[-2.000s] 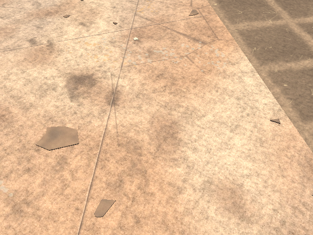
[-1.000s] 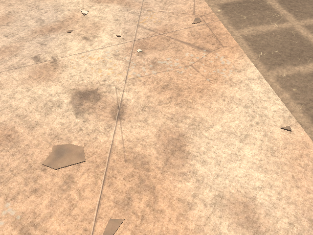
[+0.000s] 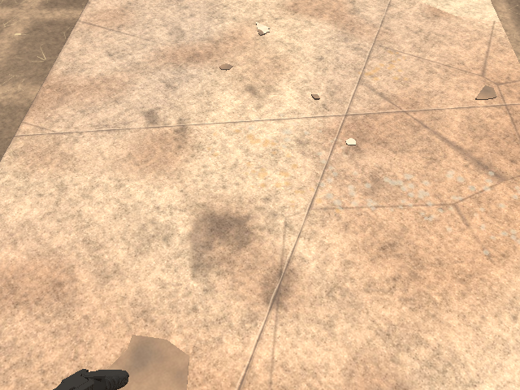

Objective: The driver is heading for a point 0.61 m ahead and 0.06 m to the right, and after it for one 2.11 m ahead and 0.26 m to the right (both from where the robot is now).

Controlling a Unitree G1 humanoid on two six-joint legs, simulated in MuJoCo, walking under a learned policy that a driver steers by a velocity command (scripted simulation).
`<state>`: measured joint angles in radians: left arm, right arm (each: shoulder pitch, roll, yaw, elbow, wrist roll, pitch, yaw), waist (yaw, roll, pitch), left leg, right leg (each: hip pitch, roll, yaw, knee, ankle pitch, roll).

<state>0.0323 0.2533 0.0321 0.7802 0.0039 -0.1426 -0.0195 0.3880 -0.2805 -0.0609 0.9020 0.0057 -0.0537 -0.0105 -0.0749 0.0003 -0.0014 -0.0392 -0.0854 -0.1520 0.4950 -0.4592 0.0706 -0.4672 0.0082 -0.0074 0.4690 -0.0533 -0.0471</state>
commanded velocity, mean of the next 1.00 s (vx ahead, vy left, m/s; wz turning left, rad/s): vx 0.44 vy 0.00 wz -0.14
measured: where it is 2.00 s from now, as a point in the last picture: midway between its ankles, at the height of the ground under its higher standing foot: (238, 328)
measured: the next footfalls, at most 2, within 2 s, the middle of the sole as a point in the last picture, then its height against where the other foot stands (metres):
left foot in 0.50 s outside the picture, level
right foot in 1.02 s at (288, 315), level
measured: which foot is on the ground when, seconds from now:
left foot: down 0.00-0.00, up 0.02-0.48, down 0.50-1.00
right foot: down 0.00-0.52, up 0.54-1.00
